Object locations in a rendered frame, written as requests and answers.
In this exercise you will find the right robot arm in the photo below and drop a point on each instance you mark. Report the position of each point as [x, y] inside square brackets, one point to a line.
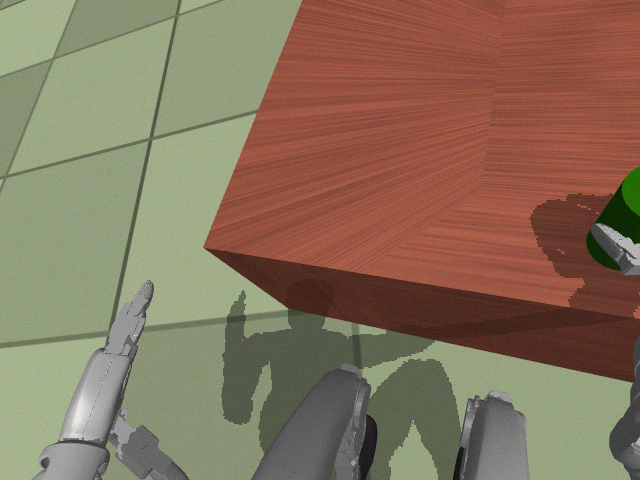
[624, 441]

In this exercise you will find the left robot arm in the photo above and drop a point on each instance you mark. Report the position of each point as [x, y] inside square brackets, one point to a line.
[73, 460]

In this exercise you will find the right robot hand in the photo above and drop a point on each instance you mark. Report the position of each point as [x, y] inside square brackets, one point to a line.
[613, 243]

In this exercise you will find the can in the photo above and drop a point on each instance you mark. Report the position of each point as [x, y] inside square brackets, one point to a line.
[622, 213]

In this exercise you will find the left robot hand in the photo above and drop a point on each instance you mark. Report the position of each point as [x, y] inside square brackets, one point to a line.
[94, 413]

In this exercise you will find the left robot foot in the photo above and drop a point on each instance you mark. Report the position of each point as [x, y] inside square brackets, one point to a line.
[367, 452]

